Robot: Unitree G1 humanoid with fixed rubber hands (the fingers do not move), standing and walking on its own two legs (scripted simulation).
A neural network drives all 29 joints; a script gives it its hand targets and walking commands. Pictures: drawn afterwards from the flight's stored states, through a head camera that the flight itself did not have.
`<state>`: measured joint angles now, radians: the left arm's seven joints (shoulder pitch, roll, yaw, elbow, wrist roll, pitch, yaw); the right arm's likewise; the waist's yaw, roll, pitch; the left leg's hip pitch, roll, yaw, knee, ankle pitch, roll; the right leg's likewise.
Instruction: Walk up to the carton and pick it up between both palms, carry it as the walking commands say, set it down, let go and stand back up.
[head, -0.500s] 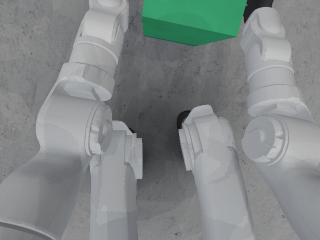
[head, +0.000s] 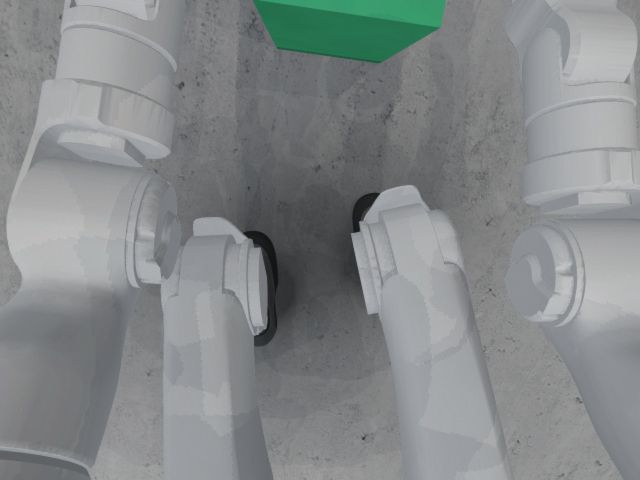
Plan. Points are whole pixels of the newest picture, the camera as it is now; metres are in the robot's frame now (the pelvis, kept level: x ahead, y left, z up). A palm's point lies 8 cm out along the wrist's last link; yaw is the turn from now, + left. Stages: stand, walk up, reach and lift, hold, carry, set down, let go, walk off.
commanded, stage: set down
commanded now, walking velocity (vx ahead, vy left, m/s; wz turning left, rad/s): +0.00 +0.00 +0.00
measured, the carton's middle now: out of the picture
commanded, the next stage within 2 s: let go in 0.98 s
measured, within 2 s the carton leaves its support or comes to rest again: neither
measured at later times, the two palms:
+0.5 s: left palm out of the picture +0.59 +0.07 -0.01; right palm out of the picture +0.52 -0.24 -0.01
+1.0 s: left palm out of the picture +0.59 +0.07 +0.11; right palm out of the picture +0.51 -0.24 +0.11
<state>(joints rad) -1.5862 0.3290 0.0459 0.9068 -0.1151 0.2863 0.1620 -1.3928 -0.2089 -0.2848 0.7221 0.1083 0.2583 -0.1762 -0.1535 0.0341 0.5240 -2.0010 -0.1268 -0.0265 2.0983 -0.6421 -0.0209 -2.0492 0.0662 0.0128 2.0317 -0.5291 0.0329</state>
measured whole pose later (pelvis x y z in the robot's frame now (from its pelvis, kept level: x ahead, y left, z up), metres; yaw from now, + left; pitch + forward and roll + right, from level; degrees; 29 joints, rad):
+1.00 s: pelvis +0.00 +0.00 +0.23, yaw +0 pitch +27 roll +0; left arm -1.53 0.31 0.18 0.90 0.03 0.36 0.11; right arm -1.34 -0.18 -0.34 0.64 0.01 0.34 -0.15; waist -0.15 0.04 0.52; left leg -1.29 -0.10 -0.07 1.17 -0.35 -0.01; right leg -1.32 0.05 0.06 1.11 -0.26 0.02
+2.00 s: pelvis +0.11 +0.00 +0.35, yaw -1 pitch +0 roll -1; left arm 0.11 0.18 0.07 0.51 0.02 0.10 -0.03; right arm 0.20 -0.19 -0.03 0.41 -0.03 0.12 0.09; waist -0.02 -0.01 0.13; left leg -0.21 -0.04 -0.07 0.53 -0.30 0.02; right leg -0.25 0.04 0.05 0.49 -0.23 0.00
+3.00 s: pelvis +0.14 -0.01 +0.35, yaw +1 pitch -2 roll +0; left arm 0.31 0.31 0.04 0.81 0.03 -0.01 0.00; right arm 0.31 -0.32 -0.04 0.78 -0.05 -0.01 -0.01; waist 0.02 0.02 -0.11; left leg -0.15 -0.04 -0.09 0.51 -0.33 0.01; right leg -0.20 0.02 0.01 0.52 -0.29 -0.02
